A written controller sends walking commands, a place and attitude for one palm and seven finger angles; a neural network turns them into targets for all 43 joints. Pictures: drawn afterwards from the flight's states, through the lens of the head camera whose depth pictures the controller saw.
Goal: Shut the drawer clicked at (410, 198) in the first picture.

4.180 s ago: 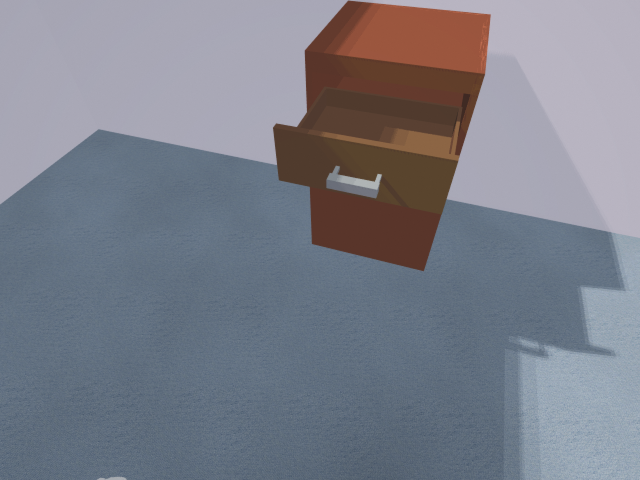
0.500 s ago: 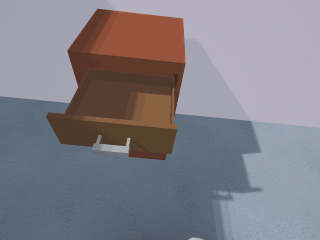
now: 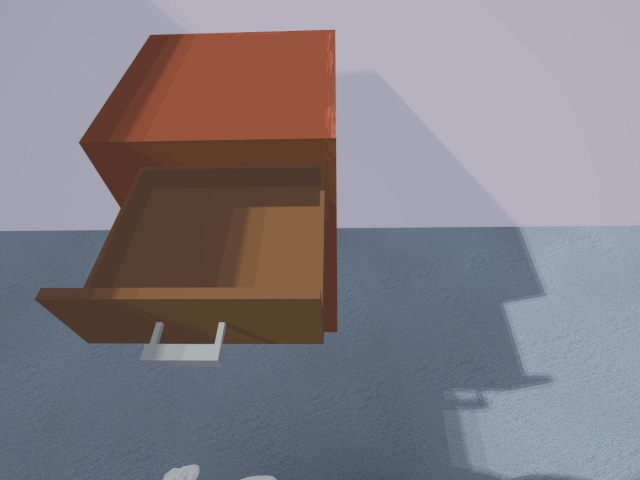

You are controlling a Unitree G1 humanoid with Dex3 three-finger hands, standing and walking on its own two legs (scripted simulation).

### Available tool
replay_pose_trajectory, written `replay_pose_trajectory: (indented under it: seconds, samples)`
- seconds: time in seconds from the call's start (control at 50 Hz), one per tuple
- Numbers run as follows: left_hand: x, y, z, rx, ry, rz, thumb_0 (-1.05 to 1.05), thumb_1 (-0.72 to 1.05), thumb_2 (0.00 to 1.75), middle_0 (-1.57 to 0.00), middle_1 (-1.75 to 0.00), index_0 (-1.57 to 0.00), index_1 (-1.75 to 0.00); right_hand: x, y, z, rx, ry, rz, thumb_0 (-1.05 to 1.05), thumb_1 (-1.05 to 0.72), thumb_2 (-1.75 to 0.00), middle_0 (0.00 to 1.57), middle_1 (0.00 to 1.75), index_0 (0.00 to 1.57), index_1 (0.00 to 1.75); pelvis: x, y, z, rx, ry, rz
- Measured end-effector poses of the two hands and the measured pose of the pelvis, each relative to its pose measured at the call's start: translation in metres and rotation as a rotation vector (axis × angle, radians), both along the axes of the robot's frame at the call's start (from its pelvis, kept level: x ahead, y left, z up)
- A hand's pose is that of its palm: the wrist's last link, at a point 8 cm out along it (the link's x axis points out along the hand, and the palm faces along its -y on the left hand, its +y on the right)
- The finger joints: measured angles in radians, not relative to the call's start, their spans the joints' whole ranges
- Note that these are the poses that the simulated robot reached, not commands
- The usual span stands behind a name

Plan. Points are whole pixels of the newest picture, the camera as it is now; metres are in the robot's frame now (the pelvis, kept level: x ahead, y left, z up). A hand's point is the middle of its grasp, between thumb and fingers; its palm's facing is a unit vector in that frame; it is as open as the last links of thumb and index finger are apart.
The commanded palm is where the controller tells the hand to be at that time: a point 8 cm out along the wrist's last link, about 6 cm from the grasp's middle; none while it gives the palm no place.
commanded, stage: come to a stop and stand still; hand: left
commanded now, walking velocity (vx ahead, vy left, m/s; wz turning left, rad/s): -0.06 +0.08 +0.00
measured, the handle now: (186, 341) +0.33 +0.23 -0.10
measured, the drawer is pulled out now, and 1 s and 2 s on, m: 0.30 0.30 0.30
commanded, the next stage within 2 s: look again from close up in 0.72 s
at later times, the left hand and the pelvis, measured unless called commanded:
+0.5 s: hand out of the picture -0.02 +0.27 -0.17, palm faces -0.04 -0.97 -0.25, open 7.4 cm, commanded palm none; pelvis -0.01 +0.07 -0.01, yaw -3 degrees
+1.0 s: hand out of the picture +0.09 +0.22 -0.16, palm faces -0.09 -0.97 -0.23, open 7.3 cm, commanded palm none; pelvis +0.00 +0.05 +0.00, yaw -4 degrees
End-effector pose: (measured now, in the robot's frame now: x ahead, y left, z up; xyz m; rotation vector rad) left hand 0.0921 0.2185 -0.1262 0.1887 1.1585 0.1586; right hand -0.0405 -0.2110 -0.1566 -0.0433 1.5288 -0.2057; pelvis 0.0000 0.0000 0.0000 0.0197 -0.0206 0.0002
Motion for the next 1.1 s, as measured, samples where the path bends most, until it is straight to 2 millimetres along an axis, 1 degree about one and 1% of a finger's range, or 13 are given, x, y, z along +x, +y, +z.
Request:
replay_pose_trajectory:
  seconds: [0.06, 0.14, 0.2, 0.26, 0.36, 0.44, 0.5, 0.54, 0.6, 0.74, 0.9, 1.0, 1.1]
  samples:
    - [-0.008, 0.01, 0.001, 0.006, 0.002, 0.012, -0.01, 0.93, 0.89, -0.2, -0.3, -0.2, -0.3, 0.029, -0.005, 0.002, -0.023, -0.079, 0.03, 0.01, -0.91, -0.9, 0.2, 0.29, 0.2, 0.3, -0.008, 0.006, 0.001, 0.001, 0.0, -0.001]
    - [-0.03, 0.031, -0.005, 0.008, 0.031, 0.006, -0.01, 0.93, 0.89, -0.2, -0.3, -0.2, -0.3, 0.061, -0.003, 0.011, -0.06, -0.203, 0.071, 0.01, -0.91, -0.9, 0.2, 0.29, 0.2, 0.3, -0.019, 0.02, -0.001, 0.0, -0.007, -0.012]
    - [-0.044, 0.054, -0.017, 0.025, 0.063, -0.029, -0.01, 0.92, 0.89, -0.2, -0.3, -0.2, -0.3, 0.078, -0.001, 0.013, -0.1, -0.327, 0.089, 0.01, -0.91, -0.9, 0.2, 0.29, 0.2, 0.3, -0.024, 0.036, -0.013, -0.018, 0.003, -0.021]
    - [-0.054, 0.075, -0.023, 0.031, 0.073, -0.034, 0.0, 0.91, 0.89, -0.2, -0.3, -0.2, -0.3, 0.084, 0.007, 0.017, -0.132, -0.376, 0.118, 0.01, -0.91, -0.9, 0.2, 0.29, 0.2, 0.3, -0.027, 0.049, -0.018, -0.027, -0.012, -0.032]
    - [-0.079, 0.095, -0.016, 0.039, 0.101, -0.017, 0.0, 0.91, 0.89, -0.2, -0.3, -0.2, -0.3, 0.096, 0.016, 0.021, -0.126, -0.384, 0.14, 0.01, -0.91, -0.9, 0.2, 0.29, 0.2, 0.3, -0.019, 0.059, -0.014, -0.035, -0.003, -0.051]
    - [-0.104, 0.099, -0.015, 0.044, 0.187, -0.005, 0.0, 0.91, 0.89, -0.2, -0.3, -0.2, -0.3, 0.105, 0.022, 0.018, -0.121, -0.38, 0.134, 0.01, -0.9, -0.9, 0.2, 0.29, 0.2, 0.3, -0.014, 0.064, -0.013, -0.029, 0.023, -0.058]
    - [-0.113, 0.096, -0.011, 0.026, 0.25, -0.006, 0.0, 0.91, 0.89, -0.2, -0.3, -0.2, -0.3, 0.102, 0.031, 0.02, -0.109, -0.358, 0.122, 0.01, -0.91, -0.9, 0.2, 0.29, 0.2, 0.3, -0.009, 0.068, -0.007, -0.031, 0.036, -0.055]
    - [-0.112, 0.093, -0.011, 0.012, 0.27, -0.009, 0.0, 0.91, 0.89, -0.2, -0.3, -0.2, -0.3, 0.096, 0.038, 0.019, -0.098, -0.333, 0.117, 0.01, -0.91, -0.9, 0.2, 0.29, 0.2, 0.3, -0.005, 0.069, -0.005, -0.028, 0.04, -0.057]
    - [-0.102, 0.088, -0.01, 0.001, 0.264, -0.016, 0.0, 0.91, 0.89, -0.2, -0.3, -0.2, -0.3, 0.083, 0.045, 0.015, -0.084, -0.28, 0.101, 0.01, -0.9, -0.9, 0.2, 0.29, 0.2, 0.3, -0.003, 0.07, -0.003, -0.022, 0.041, -0.059]
    - [-0.058, 0.074, -0.007, 0.01, 0.166, -0.051, 0.0, 0.91, 0.89, -0.2, -0.3, -0.2, -0.3, 0.053, 0.043, 0.005, -0.054, -0.176, 0.051, 0.01, -0.9, -0.9, 0.2, 0.29, 0.2, 0.3, -0.003, 0.062, -0.003, -0.014, 0.041, -0.064]
    - [-0.015, 0.058, -0.002, 0.011, 0.055, -0.105, 0.0, 0.91, 0.89, -0.2, -0.3, -0.2, -0.3, 0.039, 0.037, 0.008, -0.042, -0.161, 0.023, 0.01, -0.91, -0.9, 0.2, 0.29, 0.2, 0.3, -0.003, 0.054, 0.001, -0.007, 0.023, -0.062]
    - [-0.007, 0.052, 0.0, 0.003, 0.03, -0.116, 0.0, 0.91, 0.89, -0.2, -0.3, -0.2, -0.3, 0.036, 0.036, 0.01, -0.035, -0.156, 0.026, 0.01, -0.91, -0.9, 0.2, 0.29, 0.2, 0.3, -0.003, 0.052, 0.003, -0.008, 0.017, -0.061]
    - [-0.016, 0.052, -0.001, -0.001, 0.051, -0.105, 0.0, 0.91, 0.89, -0.2, -0.3, -0.2, -0.3, 0.034, 0.038, 0.011, -0.029, -0.146, 0.031, 0.01, -0.91, -0.9, 0.2, 0.29, 0.2, 0.3, -0.003, 0.051, 0.005, -0.009, 0.015, -0.06]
